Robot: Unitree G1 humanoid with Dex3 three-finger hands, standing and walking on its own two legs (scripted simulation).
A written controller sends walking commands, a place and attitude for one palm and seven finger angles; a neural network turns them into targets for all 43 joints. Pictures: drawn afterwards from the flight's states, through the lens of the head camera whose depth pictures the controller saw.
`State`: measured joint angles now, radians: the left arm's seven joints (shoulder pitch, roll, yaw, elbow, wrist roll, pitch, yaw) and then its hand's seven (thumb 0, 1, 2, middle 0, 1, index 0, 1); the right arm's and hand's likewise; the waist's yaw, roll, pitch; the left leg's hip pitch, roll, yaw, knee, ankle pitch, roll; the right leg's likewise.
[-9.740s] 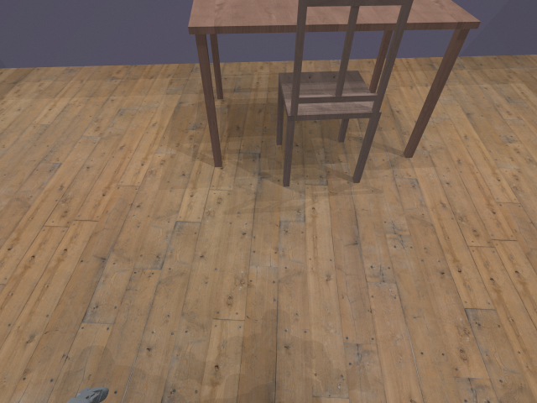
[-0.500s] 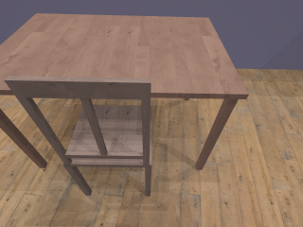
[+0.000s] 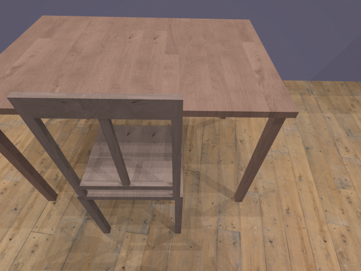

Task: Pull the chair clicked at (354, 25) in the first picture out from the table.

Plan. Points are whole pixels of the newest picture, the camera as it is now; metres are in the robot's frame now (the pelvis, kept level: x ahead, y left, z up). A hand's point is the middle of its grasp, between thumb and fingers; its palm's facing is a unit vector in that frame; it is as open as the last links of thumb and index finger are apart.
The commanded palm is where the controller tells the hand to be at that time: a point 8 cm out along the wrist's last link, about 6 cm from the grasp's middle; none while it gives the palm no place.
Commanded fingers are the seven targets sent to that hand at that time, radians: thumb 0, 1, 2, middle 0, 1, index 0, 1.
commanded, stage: look again from close up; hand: left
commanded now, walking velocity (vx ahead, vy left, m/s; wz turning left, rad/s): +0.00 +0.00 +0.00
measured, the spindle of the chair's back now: (117, 156) +0.44 +0.23 -0.08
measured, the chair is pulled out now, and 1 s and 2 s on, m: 0.00 0.00 0.00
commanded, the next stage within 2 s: raise the hand toward the chair's back in 0.04 s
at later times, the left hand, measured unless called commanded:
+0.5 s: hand (109, 261) +0.15 +0.16 -0.04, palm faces -0.02 -1.00 +0.03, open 8.7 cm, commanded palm +0.11 +0.23 -0.06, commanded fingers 0.00 0.46 0.71 -0.16 -0.23 -0.16 -0.23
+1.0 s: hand (98, 261) +0.15 +0.19 -0.06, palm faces +0.04 -1.00 -0.03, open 13.0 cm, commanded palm +0.12 +0.25 -0.05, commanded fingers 0.00 -0.13 0.46 -0.10 -0.14 -0.10 -0.14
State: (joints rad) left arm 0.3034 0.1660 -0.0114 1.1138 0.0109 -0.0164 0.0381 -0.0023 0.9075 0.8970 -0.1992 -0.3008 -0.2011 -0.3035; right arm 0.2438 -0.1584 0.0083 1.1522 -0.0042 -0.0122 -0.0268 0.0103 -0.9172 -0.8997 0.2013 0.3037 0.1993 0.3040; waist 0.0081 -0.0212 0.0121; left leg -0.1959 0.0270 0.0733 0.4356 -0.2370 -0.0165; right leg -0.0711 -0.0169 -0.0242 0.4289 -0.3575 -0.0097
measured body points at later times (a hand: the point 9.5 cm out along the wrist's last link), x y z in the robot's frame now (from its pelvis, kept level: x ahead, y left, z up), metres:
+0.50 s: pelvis -0.07 +0.00 -0.08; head -0.03 +0.01 +0.37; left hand +0.15 +0.22 -0.04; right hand +0.16 -0.26 -0.12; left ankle +0.00 +0.13 -0.74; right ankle -0.08 -0.11 -0.74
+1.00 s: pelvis -0.08 +0.00 -0.10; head -0.02 +0.00 +0.35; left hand +0.14 +0.24 -0.05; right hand +0.07 -0.23 -0.20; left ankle -0.01 +0.13 -0.74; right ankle -0.08 -0.11 -0.74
